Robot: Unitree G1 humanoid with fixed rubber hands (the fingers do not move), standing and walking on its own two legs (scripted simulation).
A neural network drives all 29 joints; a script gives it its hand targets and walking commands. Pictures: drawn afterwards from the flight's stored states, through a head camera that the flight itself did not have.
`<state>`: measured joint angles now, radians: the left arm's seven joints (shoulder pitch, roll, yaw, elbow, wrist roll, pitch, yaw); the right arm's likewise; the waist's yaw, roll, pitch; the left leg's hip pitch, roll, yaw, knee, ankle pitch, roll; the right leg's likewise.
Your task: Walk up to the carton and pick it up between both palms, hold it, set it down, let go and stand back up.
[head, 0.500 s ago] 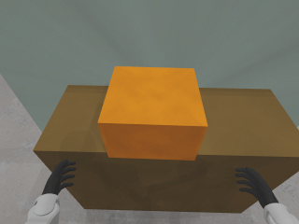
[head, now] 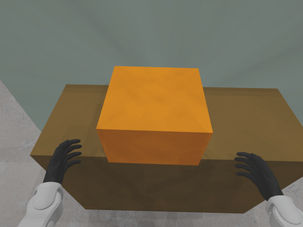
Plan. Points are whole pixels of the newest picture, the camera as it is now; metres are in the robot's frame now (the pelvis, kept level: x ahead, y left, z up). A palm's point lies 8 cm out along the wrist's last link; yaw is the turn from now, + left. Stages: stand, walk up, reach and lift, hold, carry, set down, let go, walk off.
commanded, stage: reach and lift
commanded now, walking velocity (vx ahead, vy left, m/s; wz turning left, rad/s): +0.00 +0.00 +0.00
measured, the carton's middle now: (154, 113) +0.46 -0.01 +0.01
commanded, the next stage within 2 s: none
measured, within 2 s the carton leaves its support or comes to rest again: neither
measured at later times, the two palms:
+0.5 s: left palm (60, 162) +0.25 +0.22 +0.07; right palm (261, 162) +0.25 -0.26 +0.06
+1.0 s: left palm (62, 124) +0.33 +0.22 +0.12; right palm (251, 126) +0.33 -0.25 +0.10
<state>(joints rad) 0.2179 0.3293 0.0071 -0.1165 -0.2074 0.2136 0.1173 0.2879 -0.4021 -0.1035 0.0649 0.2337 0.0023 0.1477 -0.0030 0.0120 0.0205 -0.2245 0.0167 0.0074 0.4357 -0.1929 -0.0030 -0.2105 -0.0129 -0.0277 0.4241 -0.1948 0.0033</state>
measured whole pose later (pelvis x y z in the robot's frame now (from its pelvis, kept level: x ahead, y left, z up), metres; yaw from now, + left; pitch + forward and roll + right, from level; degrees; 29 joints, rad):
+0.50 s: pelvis +0.01 +0.00 +0.00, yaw +0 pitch +0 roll +0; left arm 0.14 0.33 0.01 -0.12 -0.27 0.30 0.14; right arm 0.13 -0.40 -0.10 0.05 0.25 0.12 0.13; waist 0.00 0.01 0.00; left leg -0.22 0.02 0.01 0.42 -0.19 0.00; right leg -0.21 -0.01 -0.03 0.41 -0.20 0.00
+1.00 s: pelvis +0.02 +0.00 +0.00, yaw +0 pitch +0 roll +0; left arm -0.20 0.33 0.10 -0.07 -0.27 0.56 0.10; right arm -0.23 -0.41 -0.10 0.22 0.28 0.28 0.11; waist 0.00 0.01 0.00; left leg -0.22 0.02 0.01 0.42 -0.21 -0.01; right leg -0.21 -0.01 -0.03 0.41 -0.21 0.00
